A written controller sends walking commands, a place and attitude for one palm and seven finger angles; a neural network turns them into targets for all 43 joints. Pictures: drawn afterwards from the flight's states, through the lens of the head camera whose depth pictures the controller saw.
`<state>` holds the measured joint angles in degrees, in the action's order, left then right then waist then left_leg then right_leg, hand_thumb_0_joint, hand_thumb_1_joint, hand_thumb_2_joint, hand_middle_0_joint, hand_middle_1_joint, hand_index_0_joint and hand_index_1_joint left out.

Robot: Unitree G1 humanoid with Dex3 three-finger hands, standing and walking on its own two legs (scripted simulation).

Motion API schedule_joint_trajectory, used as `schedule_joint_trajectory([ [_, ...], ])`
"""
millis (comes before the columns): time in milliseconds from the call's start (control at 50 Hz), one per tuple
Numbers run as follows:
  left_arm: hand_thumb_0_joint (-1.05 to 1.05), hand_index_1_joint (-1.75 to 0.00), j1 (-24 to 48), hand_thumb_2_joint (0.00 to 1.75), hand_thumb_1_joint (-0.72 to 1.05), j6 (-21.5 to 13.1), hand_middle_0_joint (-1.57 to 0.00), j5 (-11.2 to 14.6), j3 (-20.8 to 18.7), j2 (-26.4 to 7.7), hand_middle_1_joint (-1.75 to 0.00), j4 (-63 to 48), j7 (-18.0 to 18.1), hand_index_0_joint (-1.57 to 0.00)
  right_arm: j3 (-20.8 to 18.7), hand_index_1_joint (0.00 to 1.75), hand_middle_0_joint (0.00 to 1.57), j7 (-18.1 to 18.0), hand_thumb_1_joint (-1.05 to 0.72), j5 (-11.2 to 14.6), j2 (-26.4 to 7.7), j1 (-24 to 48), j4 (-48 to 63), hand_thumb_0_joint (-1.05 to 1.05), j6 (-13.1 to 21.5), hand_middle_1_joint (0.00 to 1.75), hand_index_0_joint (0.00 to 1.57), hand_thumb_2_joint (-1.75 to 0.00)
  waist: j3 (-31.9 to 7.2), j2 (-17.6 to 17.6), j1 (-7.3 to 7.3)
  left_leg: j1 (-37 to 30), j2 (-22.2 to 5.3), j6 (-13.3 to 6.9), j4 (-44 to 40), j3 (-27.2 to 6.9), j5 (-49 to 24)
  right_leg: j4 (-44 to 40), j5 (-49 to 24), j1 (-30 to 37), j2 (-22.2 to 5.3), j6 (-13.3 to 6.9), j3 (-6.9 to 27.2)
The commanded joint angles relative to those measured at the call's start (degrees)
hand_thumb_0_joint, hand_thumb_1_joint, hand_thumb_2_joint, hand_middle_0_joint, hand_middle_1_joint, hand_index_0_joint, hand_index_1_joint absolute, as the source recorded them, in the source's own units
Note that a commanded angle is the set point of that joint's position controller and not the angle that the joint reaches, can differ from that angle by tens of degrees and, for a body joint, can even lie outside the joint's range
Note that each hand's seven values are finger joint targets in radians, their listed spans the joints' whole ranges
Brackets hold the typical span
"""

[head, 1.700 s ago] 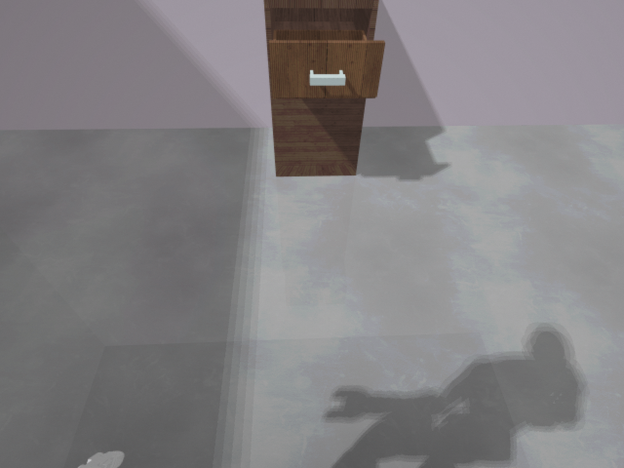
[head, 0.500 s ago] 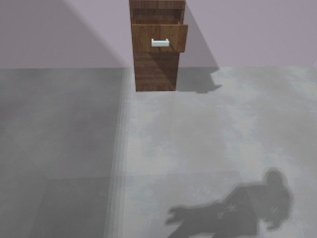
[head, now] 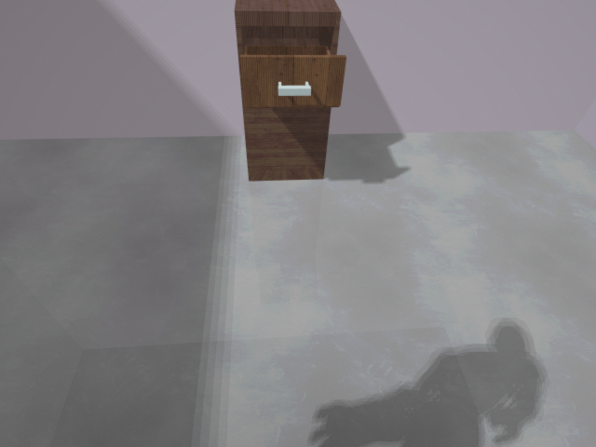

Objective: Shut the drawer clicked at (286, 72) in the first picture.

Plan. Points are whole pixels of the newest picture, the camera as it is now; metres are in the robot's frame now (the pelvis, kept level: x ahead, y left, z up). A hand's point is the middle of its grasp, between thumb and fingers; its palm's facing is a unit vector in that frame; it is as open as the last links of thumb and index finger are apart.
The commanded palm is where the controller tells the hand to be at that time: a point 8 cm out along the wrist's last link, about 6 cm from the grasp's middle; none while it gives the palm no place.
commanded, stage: walk to a spot facing it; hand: left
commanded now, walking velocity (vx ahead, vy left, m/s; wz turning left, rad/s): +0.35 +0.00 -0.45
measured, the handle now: (294, 87) +1.24 +0.11 -0.09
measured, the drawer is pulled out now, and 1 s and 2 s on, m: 0.30 0.30 0.30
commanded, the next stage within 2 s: turn to face it in 1.70 s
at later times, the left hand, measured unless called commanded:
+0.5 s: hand out of the picture +0.11 +0.13 -0.17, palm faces -0.10 -0.98 -0.15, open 7.4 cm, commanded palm none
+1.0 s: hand (216, 292) +0.45 +0.21 -0.18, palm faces -0.23 -0.96 -0.15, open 7.4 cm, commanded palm none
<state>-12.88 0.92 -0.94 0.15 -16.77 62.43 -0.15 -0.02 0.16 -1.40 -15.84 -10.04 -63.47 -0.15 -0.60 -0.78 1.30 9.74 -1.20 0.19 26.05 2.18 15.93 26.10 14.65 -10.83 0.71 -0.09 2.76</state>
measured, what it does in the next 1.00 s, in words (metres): walks ahead, turning right: left foot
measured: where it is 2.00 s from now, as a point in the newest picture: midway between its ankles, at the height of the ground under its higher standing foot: (342, 331)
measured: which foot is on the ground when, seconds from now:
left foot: down 0.00-0.26, up 0.28-0.68, down 0.70-1.00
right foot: down 0.00-0.72, up 0.74-1.00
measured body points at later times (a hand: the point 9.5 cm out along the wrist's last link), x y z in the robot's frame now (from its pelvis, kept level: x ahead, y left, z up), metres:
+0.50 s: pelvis +0.14 -0.03 +0.00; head +0.14 -0.03 +0.45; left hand +0.12 +0.19 -0.16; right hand +0.15 -0.28 -0.15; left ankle +0.21 +0.09 -0.67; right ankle +0.07 -0.12 -0.74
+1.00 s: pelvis +0.36 +0.04 +0.00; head +0.36 +0.07 +0.45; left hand +0.46 +0.26 -0.16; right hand +0.29 -0.19 -0.13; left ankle +0.38 +0.07 -0.74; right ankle +0.34 -0.13 -0.63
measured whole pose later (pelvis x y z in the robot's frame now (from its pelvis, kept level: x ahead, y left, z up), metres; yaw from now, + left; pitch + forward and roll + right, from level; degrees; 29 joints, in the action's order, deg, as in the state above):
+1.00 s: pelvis +0.36 +0.04 +0.00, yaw -19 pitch -2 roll -2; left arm -15.2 0.1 -2.0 -5.3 -11.8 59.7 -0.3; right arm -3.2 -1.6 -0.9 -8.5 -18.6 -60.9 5.2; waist 0.4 -3.1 1.3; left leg 8.3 -0.4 -5.9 21.1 15.9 12.3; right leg 69.1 7.2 -35.7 -4.7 0.2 0.0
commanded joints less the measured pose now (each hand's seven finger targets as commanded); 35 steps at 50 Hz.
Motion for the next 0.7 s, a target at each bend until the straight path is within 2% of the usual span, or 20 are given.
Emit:
schedule_joint_trajectory([
  [0,0.0,-0.3,-2.46,0.9,0.9,-0.63,-0.2,-0.33,-2.44,-6.61,-0.3,-4.27,-0.6,-0.2,-2.46,0.3,0.2,-0.48,-0.9,-0.01,-8.44,-3.51,3.52,0.0,1.12,0.3,0.2,-0.9,8.87,1.29,-1.18,3.59,-6.74,-2.77,-5.16,-6.26,19.73,-3.55,18.48,-10.92,-3.09,-3.75,7.53],
  [40,0.0,-0.3,-2.54,0.9,0.9,-1.25,-0.2,-0.27,-2.61,-4.5,-0.3,-5.52,-0.89,-0.2,-3.2,0.3,0.2,-0.76,-0.9,0.07,-9.21,-6.44,3.57,0.0,1.83,0.3,0.2,-0.9,8.69,5.76,-2.31,-1.12,-11.11,-5.23,-8.38,-11.05,19.19,5.0,12.87,-15.8,-0.08,-3.27,3.65],
  [60,0.0,-0.3,-1.97,0.9,0.9,-1.7,-0.2,-0.2,-2.58,-2.95,-0.3,-6.4,-1.04,-0.2,-3.84,0.3,0.2,-0.97,-0.9,0.12,-10.25,-8.37,3.47,0.0,2.24,0.3,0.2,-0.9,7.79,9.27,-3.05,-5.05,-15.22,-7.31,-11.1,-15.22,16.87,11.81,8.88,-18.99,1.58,-2.48,-0.59],
  [80,0.0,-0.3,0.69,0.9,0.9,-1.99,-0.2,-0.22,-2.71,-2.34,-0.3,-7.78,-1.19,-0.2,-4.5,0.3,0.2,-1.0,-0.9,0.32,-10.57,-10.14,3.35,0.0,2.69,0.3,0.2,-0.9,7.23,11.09,-4.07,-8.18,-19.35,-9.83,-13.23,-17.36,13.45,17.49,11.16,-22.9,0.26,-1.55,-3.35],
  [100,0.0,-0.3,2.54,0.9,0.9,-2.14,-0.2,-0.31,-2.91,-2.03,-0.3,-8.91,-1.29,-0.2,-4.68,0.3,0.2,-0.97,-0.9,0.21,-10.02,-11.06,3.45,0.0,3.04,0.3,0.2,-0.9,7.62,11.21,-4.67,-9.44,-20.93,-11.24,-13.84,-16.98,9.09,20.68,13.91,-25.22,-1.8,-1.11,-3.26],
  [120,0.0,-0.3,2.91,0.9,0.9,-2.3,-0.2,-0.33,-3.18,-1.65,-0.3,-9.42,-1.4,-0.2,-4.65,0.3,0.2,-0.99,-0.9,0.1,-9.14,-10.74,3.52,0.0,3.32,0.3,0.2,-0.9,8.38,10.74,-4.19,-8.77,-21.38,-11.43,-13.02,-15.06,4.37,20.9,14.16,-25.11,-3.37,-0.93,-3.05],
  [160,0.0,-0.3,-0.64,0.9,0.9,-2.74,-0.2,-0.28,-3.32,0.29,-0.3,-8.19,-1.68,-0.2,-4.39,0.3,0.2,-1.04,-0.9,-0.22,-7.55,-8.32,3.74,0.0,3.47,0.3,0.2,-0.9,6.84,8.54,-1.68,-4.57,-19.15,-8.75,-8.22,-7.08,-5.02,14.54,11.22,-15.76,-4.08,-1.0,-5.36],
  [200,0.0,-0.3,-13.02,0.9,0.9,-3.24,-0.2,-0.52,-3.86,0.28,-0.3,-3.61,-1.71,-0.2,-3.96,0.3,0.2,-0.93,-0.9,-0.01,-6.26,-5.35,4.17,0.0,3.39,0.3,0.2,-0.9,1.8,1.88,4.29,5.44,-12.38,-4.02,9.02,2.55,-5.7,2.14,0.32,5.1,-0.95,-1.73,-7.76],
  [220,0.0,-0.3,-21.73,0.9,0.9,-4.06,-0.2,-0.87,-5.38,-5.64,-0.3,-0.88,-0.81,-0.2,-3.28,0.3,0.2,-0.46,-0.9,0.86,-2.33,-4.22,5.94,0.0,3.73,0.3,0.2,-0.9,-1.03,-14.58,7.5,18.75,-6.01,-0.89,26.84,8.54,2.83,-6.06,6.04,15.82,-12.43,-5.52,10.79],
  [240,0.0,-0.3,-26.68,0.9,0.9,-4.44,-0.2,0.03,-5.77,-9.11,-0.3,0.54,0.09,-0.2,-2.58,0.3,0.2,-0.08,-0.9,0.67,-0.48,-0.6,8.81,0.0,4.29,0.3,0.2,-0.9,-0.28,-21.18,7.83,29.59,-1.2,0.19,38.57,6.42,16.15,-13.15,-0.63,18.88,-22.02,-9.99,30.08],
  [260,0.0,-0.3,-25.83,0.9,0.9,-4.53,-0.2,0.32,-5.54,-7.88,-0.3,0.45,0.74,-0.2,-3.09,0.3,0.2,-0.13,-0.9,0.42,-2.16,0.04,8.7,0.0,4.28,0.3,0.2,-0.9,-0.21,-12.33,6.8,32.3,-3.37,-0.42,43.24,0.87,14.09,-12.01,-4.27,20.54,-22.41,-12.26,28.52],
  [300,0.0,-0.3,-19.94,0.9,0.9,-4.69,-0.2,0.02,-4.71,-4.24,-0.3,-1.12,1.04,-0.2,-3.16,0.3,0.2,-0.03,-0.9,0.49,-0.34,1.67,7.74,0.0,4.18,0.3,0.2,-0.9,5.13,-5.51,4.44,32.41,-6.49,-0.14,45.47,-0.12,7.67,-12.02,-4.25,11.42,-20.48,-12.77,24.53],
  [340,0.0,-0.3,-15.43,0.9,0.9,-4.88,-0.2,-0.27,-3.66,-1.08,-0.3,-2.29,1.22,-0.2,-3.37,0.3,0.2,0.25,-0.9,-0.05,0.96,-0.29,6.43,0.0,3.16,0.3,0.2,-0.9,7.88,-0.93,1.22,28.74,-7.41,0.92,42.61,-0.11,2.51,-14.04,-5.21,3.83,-17.65,-11.67,16.47],
  [380,0.0,-0.3,-14.44,0.9,0.9,-5.29,-0.2,-0.37,-3.41,-0.56,-0.3,-2.17,1.17,-0.2,-3.55,0.3,0.2,0.71,-0.9,-0.01,2.43,-2.77,5.57,0.0,2.28,0.3,0.2,-0.9,7.98,-2.25,-0.82,26.83,-6.98,1.75,39.73,1.27,-1.23,-15.59,-6.02,1.22,-14.82,-10.36,10.74],
  [420,0.0,-0.3,-14.73,0.9,0.9,-5.66,-0.2,-0.32,-3.29,0.02,-0.3,-1.8,1.24,-0.2,-3.72,0.3,0.2,1.03,-0.9,0.07,2.48,-2.17,6.14,0.0,1.79,0.3,0.2,-0.9,8.43,-3.93,-1.26,26.86,-7.14,2.17,36.61,1.49,-4.82,-17.27,-4.42,-0.33,-13.55,-10.18,8.82],
  [540,0.0,-0.3,-17.64,0.9,0.9,-6.14,-0.2,-0.45,-3.44,0.26,-0.3,0.13,1.72,-0.2,-3.44,0.3,0.2,1.81,-0.9,0.42,3.59,6.35,10.29,0.0,2.78,0.3,0.2,-0.9,8.73,-4.91,1.08,28.77,-6.45,1.78,22.4,2.95,-6.76,-15.78,-14.72,7.8,-13.09,-9.7,5.65],
  [600,0.0,-0.3,-16.59,0.9,0.9,-5.73,-0.2,-0.77,-4.06,-0.69,-0.3,0.36,1.94,-0.2,-3.34,0.3,0.2,1.89,-0.9,0.72,3.84,7.12,11.07,0.0,3.54,0.3,0.2,-0.9,8.22,-5.78,1.04,19.92,-5.13,0.21,14.27,3.49,-4.27,-13.24,-18.65,6.61,-13.73,-8.54,4.93],
  [620,0.0,-0.3,-15.44,0.9,0.9,-5.7,-0.2,-0.78,-4.32,-1.26,-0.3,0.21,1.9,-0.2,-3.63,0.3,0.2,1.65,-0.9,0.7,3.32,4.43,10.43,0.0,3.8,0.3,0.2,-0.9,7.29,-5.5,-0.53,14.88,-3.82,-0.39,11.81,4.33,-3.48,-10.38,-22.2,5.78,-13.4,-8.14,4.14],
  [660,0.0,-0.3,-14.44,0.9,0.9,-5.57,-0.2,-0.42,-4.6,-0.77,-0.3,-0.01,1.65,-0.2,-4.54,0.3,0.2,0.5,-0.9,0.04,0.12,-10.45,5.75,0.0,4.39,0.3,0.2,-0.9,0.13,-1.19,-6.47,-5.19,-2.08,-1.76,5.7,4.02,-5.78,7.74,-26.46,0.46,-8.93,-5.73,0.48],
  [680,0.0,-0.3,-16.57,0.9,0.9,-5.36,-0.2,-0.03,-4.45,2.36,-0.3,-0.59,1.15,-0.2,-6.08,0.3,0.2,-0.24,-0.9,-0.67,-6.27,-19.25,3.73,0.0,4.65,0.3,0.2,-0.9,-6.96,11.39,-9.07,-18.39,-12.96,-4.58,2.15,-10.02,-0.47,23.89,-10.05,-9.15,-3.39,-3.41,-3.09],
])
